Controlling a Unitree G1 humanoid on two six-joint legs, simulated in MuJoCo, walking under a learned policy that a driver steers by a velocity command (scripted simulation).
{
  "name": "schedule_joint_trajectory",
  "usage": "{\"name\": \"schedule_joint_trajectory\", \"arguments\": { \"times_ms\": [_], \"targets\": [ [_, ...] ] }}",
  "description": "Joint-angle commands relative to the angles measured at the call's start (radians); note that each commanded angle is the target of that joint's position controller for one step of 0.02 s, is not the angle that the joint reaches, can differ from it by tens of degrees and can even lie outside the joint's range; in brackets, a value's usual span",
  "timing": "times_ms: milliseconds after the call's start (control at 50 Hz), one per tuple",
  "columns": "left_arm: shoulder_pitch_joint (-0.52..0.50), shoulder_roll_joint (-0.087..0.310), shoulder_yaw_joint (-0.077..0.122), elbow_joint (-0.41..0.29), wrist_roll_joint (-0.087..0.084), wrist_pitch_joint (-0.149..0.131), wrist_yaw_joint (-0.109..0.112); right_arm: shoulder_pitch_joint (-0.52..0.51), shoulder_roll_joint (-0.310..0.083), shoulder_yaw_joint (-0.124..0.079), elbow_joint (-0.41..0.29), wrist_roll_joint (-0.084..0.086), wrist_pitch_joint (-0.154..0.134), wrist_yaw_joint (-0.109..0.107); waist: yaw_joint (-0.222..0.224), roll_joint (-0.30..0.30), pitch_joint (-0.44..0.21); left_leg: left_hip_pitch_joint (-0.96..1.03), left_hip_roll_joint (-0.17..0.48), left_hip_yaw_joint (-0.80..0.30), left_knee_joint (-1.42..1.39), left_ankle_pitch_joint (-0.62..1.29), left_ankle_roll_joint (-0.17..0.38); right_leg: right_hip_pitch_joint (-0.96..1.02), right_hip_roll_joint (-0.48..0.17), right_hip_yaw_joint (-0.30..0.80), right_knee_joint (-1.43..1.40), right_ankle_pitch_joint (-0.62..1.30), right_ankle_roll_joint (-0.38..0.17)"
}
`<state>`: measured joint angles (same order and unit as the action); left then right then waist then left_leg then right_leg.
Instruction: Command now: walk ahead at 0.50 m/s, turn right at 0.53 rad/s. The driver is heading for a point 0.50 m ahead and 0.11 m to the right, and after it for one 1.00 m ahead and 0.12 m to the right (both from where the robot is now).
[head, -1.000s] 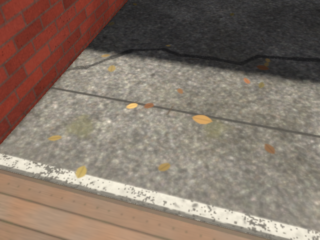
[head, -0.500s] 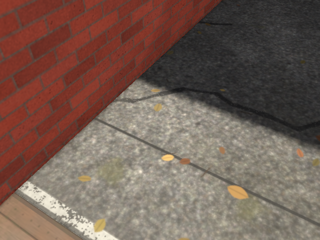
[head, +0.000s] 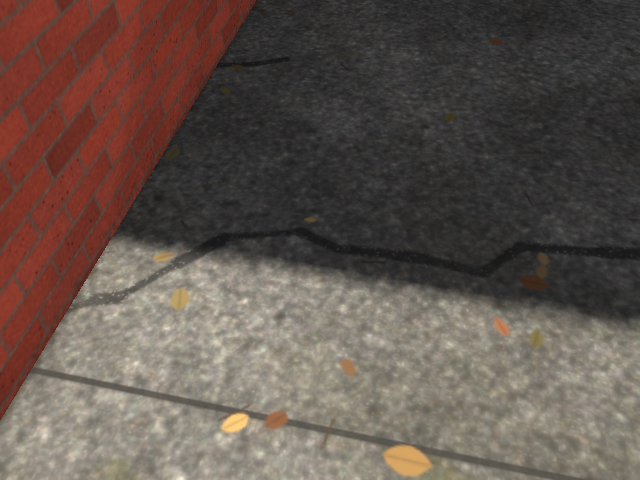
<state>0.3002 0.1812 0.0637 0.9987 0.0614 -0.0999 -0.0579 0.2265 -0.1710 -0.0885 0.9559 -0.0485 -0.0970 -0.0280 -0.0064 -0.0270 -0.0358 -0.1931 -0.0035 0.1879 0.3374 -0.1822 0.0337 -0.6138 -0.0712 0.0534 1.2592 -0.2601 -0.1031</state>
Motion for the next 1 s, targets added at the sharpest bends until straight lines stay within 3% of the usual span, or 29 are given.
{"name": "schedule_joint_trajectory", "arguments": {
  "times_ms": [20, 60, 100, 180, 200, 220, 260, 300, 320, 340, 360, 380, 400, 420, 440, 460, 500, 560, 640, 760, 820, 860, 880, 900, 920, 940, 960, 980, 1000],
  "targets": [
    [-0.027, -0.097, -0.024, -0.055, -0.004, -0.002, -0.027, -0.021, 0.040, 0.021, -0.043, -0.025, -0.028, 0.011, 0.024, 0.057, 0.028, 0.057, 0.300, -0.145, -0.237, 0.311, 0.207, -0.147, -0.066, 0.056, -0.036, 0.117, -0.020],
    [-0.091, -0.067, -0.022, -0.075, -0.008, 0.000, -0.042, -0.009, 0.033, 0.030, -0.033, -0.040, -0.036, 0.019, 0.039, 0.050, 0.039, 0.037, 0.265, -0.035, -0.244, 0.401, 0.187, -0.114, -0.077, 0.020, -0.219, 0.251, -0.012],
    [-0.168, -0.046, -0.025, -0.099, -0.004, 0.016, -0.050, 0.030, 0.011, 0.037, -0.014, -0.037, -0.047, 0.029, 0.037, 0.069, 0.063, -0.003, 0.249, 0.024, -0.257, 0.472, 0.176, -0.018, -0.063, -0.023, -0.367, 0.300, -0.007],
    [-0.259, 0.011, -0.017, -0.137, -0.007, 0.041, -0.035, 0.139, -0.080, 0.031, 0.029, -0.031, -0.068, 0.054, 0.033, 0.077, 0.100, 0.231, 0.313, 0.032, -0.230, 0.607, 0.184, -0.075, -0.038, -0.020, -0.535, 0.270, -0.002],
    [-0.354, 0.077, 0.006, -0.197, -0.144, 0.048, 0.003, 0.100, -0.251, -0.027, 0.015, 0.085, -0.020, 0.008, 0.020, 0.057, 0.119, 0.227, 0.288, 0.070, -0.174, 0.462, 0.085, -0.093, -0.021, -0.066, -0.516, 0.250, 0.007],
    [-0.392, 0.079, 0.004, -0.222, -0.142, 0.052, 0.015, 0.122, -0.244, -0.027, 0.011, 0.094, -0.004, -0.010, 0.012, 0.049, 0.107, 0.235, 0.299, 0.069, -0.146, 0.465, 0.068, -0.066, -0.013, -0.076, -0.546, 0.223, 0.002],
    [-0.378, 0.082, 0.019, -0.243, -0.106, 0.071, 0.024, 0.141, -0.208, -0.032, 0.014, 0.075, 0.011, -0.026, 0.025, 0.107, 0.098, 0.262, 0.310, 0.077, -0.045, 0.658, 0.053, -0.002, 0.026, -0.131, -0.564, 0.113, -0.017],
    [-0.205, 0.117, 0.050, -0.213, -0.094, 0.079, 0.022, 0.103, -0.201, -0.042, -0.005, 0.079, 0.024, -0.027, 0.113, 0.126, 0.027, 0.231, 0.282, 0.103, 0.222, 0.828, 0.031, 0.211, 0.101, -0.186, -0.641, 0.060, -0.063],
    [-0.044, 0.187, 0.088, -0.168, -0.090, 0.078, 0.031, 0.097, -0.187, -0.038, -0.023, 0.075, 0.024, -0.025, 0.174, 0.087, -0.058, 0.098, 0.232, 0.105, 0.466, 0.735, 0.002, 0.467, 0.126, -0.147, -0.694, 0.096, -0.102],
    [0.053, 0.291, 0.114, -0.146, -0.084, 0.081, 0.045, 0.080, -0.121, -0.018, -0.069, 0.036, 0.014, -0.021, 0.164, -0.114, -0.117, -0.222, 0.148, 0.090, 0.822, 0.116, -0.038, 0.714, -0.075, 0.190, -0.710, 0.201, -0.168],
    [0.035, 0.333, 0.106, -0.182, -0.076, 0.062, 0.042, 0.126, -0.031, 0.013, -0.136, 0.046, -0.028, 0.000, 0.079, -0.262, -0.269, -0.551, -0.042, -0.134, 1.116, -0.398, -0.071, 0.962, -0.248, 0.741, -0.921, -0.021, -0.356],
    [0.061, 0.255, 0.085, -0.182, -0.064, 0.057, 0.042, 0.011, -0.106, -0.005, -0.148, 0.089, -0.064, 0.013, 0.128, -0.131, -0.250, -0.675, 0.000, -0.260, 1.188, -0.339, -0.048, 0.950, -0.229, 0.712, -0.997, -0.031, -0.304],
    [0.015, 0.201, 0.070, -0.185, -0.064, 0.049, 0.048, -0.034, -0.119, -0.005, -0.171, 0.101, -0.077, 0.015, 0.103, -0.111, -0.168, -0.716, 0.044, -0.254, 1.146, -0.241, -0.023, 0.853, -0.199, 0.554, -0.975, 0.044, -0.256],
    [-0.080, 0.174, 0.059, -0.213, -0.072, 0.044, 0.050, -0.035, -0.126, -0.008, -0.160, 0.078, -0.076, 0.003, 0.047, -0.006, -0.119, -0.639, 0.094, -0.261, 1.067, -0.159, -0.025, 0.688, -0.160, 0.434, -0.971, 0.159, -0.218],
    [-0.146, 0.155, 0.051, -0.231, -0.072, 0.040, 0.052, -0.030, -0.149, -0.019, -0.163, 0.058, -0.063, -0.007, 0.005, 0.019, -0.091, -0.558, 0.125, -0.260, 0.982, -0.123, -0.034, 0.544, -0.133, 0.350, -0.973, 0.238, -0.194],
    [-0.162, 0.138, 0.043, -0.239, -0.067, 0.036, 0.056, -0.029, -0.153, -0.024, -0.175, 0.052, -0.046, -0.008, -0.019, 0.019, -0.081, -0.491, 0.143, -0.264, 0.940, -0.116, -0.040, 0.451, -0.112, 0.321, -0.987, 0.254, -0.188],
    [-0.141, 0.166, 0.048, -0.244, -0.067, 0.026, 0.062, -0.054, -0.137, -0.022, -0.198, 0.040, -0.022, -0.011, -0.033, 0.030, -0.056, -0.465, 0.139, -0.249, 0.844, -0.096, -0.058, 0.356, -0.086, 0.293, -1.010, 0.283, -0.191],
    [-0.075, 0.203, 0.059, -0.242, -0.073, 0.021, 0.076, -0.159, -0.119, -0.007, -0.234, 0.029, -0.012, -0.015, -0.004, 0.010, -0.034, -0.487, 0.118, -0.238, 0.618, 0.067, -0.077, 0.337, -0.059, 0.234, -1.024, 0.300, -0.173],
    [0.003, 0.183, 0.052, -0.216, -0.075, 0.016, 0.075, -0.258, -0.112, 0.010, -0.238, 0.051, -0.010, 0.005, 0.063, -0.055, -0.009, -0.444, 0.098, -0.224, 0.366, 0.283, -0.058, 0.391, -0.059, 0.167, -1.031, 0.254, -0.124],
    [0.095, 0.202, 0.056, -0.184, -0.061, 0.020, 0.081, -0.390, -0.138, 0.019, -0.293, 0.070, -0.016, 0.047, 0.120, -0.037, 0.056, -0.615, 0.086, -0.218, 0.276, 0.165, 0.006, 0.671, -0.165, 0.185, -0.980, 0.326, -0.110],
    [0.067, 0.216, 0.059, -0.192, -0.064, 0.030, 0.086, -0.361, -0.138, 0.022, -0.295, 0.072, -0.020, 0.070, 0.095, -0.052, 0.041, -0.545, 0.045, -0.176, 0.246, 0.064, 0.046, 0.708, -0.167, 0.122, -0.913, 0.548, -0.082],
    [0.019, 0.229, 0.061, -0.208, -0.074, 0.031, 0.088, -0.236, -0.166, 0.005, -0.266, 0.065, -0.017, 0.074, 0.021, -0.066, -0.045, -0.288, -0.031, -0.112, 0.202, 0.063, 0.087, 0.660, -0.127, 0.048, -0.791, 0.874, -0.048],
    [-0.003, 0.227, 0.059, -0.216, -0.076, 0.030, 0.089, -0.097, -0.200, -0.016, -0.225, 0.060, -0.013, 0.070, -0.048, -0.048, -0.116, -0.088, -0.056, -0.115, 0.169, 0.121, 0.118, 0.607, -0.083, 0.005, -0.642, 0.951, -0.021],
    [-0.034, 0.208, 0.049, -0.243, -0.061, 0.022, 0.091, 0.083, -0.268, -0.037, -0.193, 0.054, -0.009, 0.060, -0.123, 0.029, -0.214, 0.194, 0.085, -0.318, 0.175, 0.189, 0.182, 0.403, -0.039, -0.037, -0.368, 0.721, 0.021],
    [0.056, 0.109, 0.019, -0.271, -0.039, -0.005, 0.079, 0.136, -0.343, -0.049, -0.188, 0.059, -0.006, 0.058, -0.061, 0.281, -0.287, 0.525, 0.305, -0.784, 0.106, 0.152, 0.354, -0.015, 0.147, -0.055, -0.005, -0.079, 0.107],
    [0.044, 0.159, 0.019, -0.271, -0.064, -0.034, 0.063, 0.183, -0.282, -0.035, -0.177, 0.073, 0.005, 0.055, -0.098, 0.283, -0.333, 0.604, 0.334, -0.971, -0.010, -0.066, 0.385, -0.183, 0.141, 0.073, 0.125, -0.262, 0.107],
    [-0.043, 0.196, 0.026, -0.295, -0.094, -0.049, 0.055, 0.112, -0.238, -0.025, -0.200, 0.070, 0.013, 0.045, -0.106, 0.204, -0.187, 0.513, 0.302, -0.854, -0.027, -0.106, 0.340, -0.282, 0.084, 0.078, 0.138, -0.185, 0.100],
    [-0.103, 0.192, 0.021, -0.309, -0.084, -0.054, 0.058, 0.048, -0.215, -0.018, -0.225, 0.062, 0.017, 0.042, -0.084, 0.085, -0.118, 0.369, 0.263, -0.745, -0.037, -0.035, 0.305, -0.250, 0.042, 0.064, 0.077, -0.105, 0.095],
    [-0.133, 0.189, 0.026, -0.319, -0.058, -0.053, 0.066, 0.002, -0.201, -0.012, -0.237, 0.057, 0.018, 0.042, -0.047, 0.017, -0.059, 0.225, 0.229, -0.679, -0.055, 0.076, 0.285, -0.192, 0.017, 0.051, -0.011, -0.067, 0.101]
  ]
}}
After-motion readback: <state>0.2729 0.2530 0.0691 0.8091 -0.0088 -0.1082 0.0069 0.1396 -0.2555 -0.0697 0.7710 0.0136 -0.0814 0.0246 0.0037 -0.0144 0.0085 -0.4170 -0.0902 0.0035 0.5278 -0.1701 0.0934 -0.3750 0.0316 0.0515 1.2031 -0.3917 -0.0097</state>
